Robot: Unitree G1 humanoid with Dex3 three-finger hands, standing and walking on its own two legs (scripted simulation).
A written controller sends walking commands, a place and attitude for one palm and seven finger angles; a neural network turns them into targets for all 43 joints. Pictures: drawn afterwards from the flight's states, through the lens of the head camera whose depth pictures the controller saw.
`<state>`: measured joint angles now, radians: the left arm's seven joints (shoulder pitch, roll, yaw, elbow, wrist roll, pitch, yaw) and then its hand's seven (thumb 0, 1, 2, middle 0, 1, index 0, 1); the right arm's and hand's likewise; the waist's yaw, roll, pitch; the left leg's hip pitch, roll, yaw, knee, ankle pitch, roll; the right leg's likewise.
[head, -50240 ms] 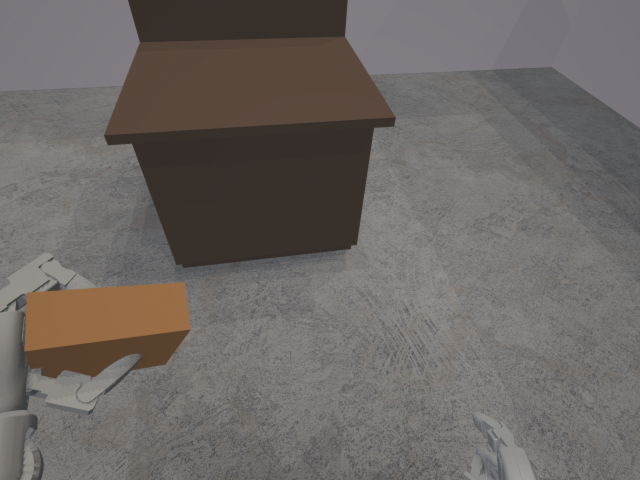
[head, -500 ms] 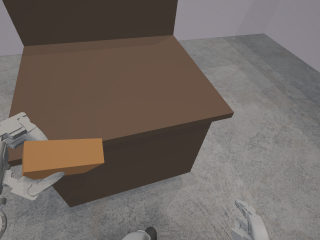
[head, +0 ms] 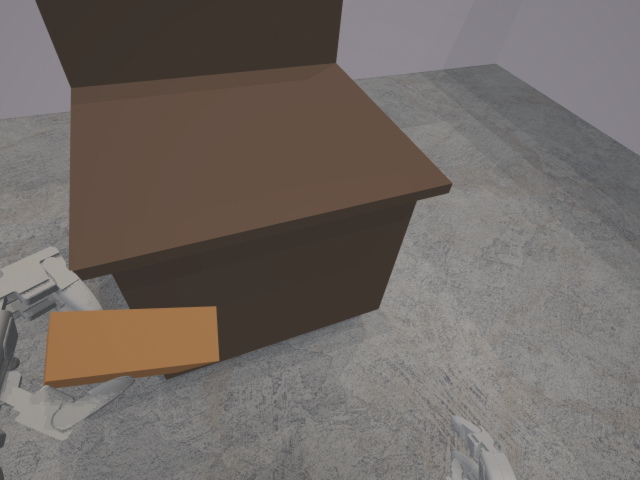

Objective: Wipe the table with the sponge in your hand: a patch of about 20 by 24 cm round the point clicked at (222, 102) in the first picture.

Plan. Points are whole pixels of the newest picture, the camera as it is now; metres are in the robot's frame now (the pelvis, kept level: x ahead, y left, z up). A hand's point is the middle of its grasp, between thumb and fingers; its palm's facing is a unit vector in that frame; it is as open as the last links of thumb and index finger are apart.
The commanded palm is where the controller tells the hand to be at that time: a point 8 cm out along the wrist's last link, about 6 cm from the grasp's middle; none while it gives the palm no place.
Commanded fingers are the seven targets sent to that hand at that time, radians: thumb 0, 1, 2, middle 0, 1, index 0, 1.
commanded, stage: stop stepping back and stand still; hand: left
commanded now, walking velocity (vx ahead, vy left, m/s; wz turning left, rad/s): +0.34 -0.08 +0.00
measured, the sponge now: (150, 347) +0.21 +0.18 +0.14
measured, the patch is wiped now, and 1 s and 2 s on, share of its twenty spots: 1.00 1.00 1.00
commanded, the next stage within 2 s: stand and wait in 0.64 s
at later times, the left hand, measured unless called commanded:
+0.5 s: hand out of the picture +0.08 +0.26 +0.17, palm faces +0.39 -0.84 -0.38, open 9.1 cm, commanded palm +0.04 +0.29 +0.18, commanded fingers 0.00 0.10 1.30 -1.20 -1.60 -1.20 -1.60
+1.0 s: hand out of the picture +0.06 +0.24 +0.17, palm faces +0.45 -0.80 -0.39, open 9.1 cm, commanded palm +0.01 +0.27 +0.18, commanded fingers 0.00 0.10 1.30 -1.20 -1.60 -1.20 -1.60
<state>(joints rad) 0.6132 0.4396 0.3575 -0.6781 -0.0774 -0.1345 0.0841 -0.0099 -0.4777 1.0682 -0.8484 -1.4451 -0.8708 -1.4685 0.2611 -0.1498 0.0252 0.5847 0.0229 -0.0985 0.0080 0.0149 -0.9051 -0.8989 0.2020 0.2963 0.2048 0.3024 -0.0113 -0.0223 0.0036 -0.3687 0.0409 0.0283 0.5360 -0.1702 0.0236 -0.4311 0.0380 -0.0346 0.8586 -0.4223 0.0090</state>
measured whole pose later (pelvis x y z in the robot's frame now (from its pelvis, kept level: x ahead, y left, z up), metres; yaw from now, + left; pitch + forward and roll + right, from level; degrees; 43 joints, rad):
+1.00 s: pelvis -0.13 -0.02 -0.01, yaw +4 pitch -2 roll +0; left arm 0.50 0.41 0.37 -0.54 -0.07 -0.13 0.15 -0.01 -0.48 1.07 -0.85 -1.44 -0.88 -1.47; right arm 0.22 -0.23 -0.02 0.62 0.02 -0.11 -0.08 0.02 -0.91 -0.90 0.20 0.30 0.20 0.30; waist -0.02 -0.02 -0.01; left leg -0.30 0.03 0.00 0.64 -0.31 -0.02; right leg -0.35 0.01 -0.04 0.74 -0.43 0.00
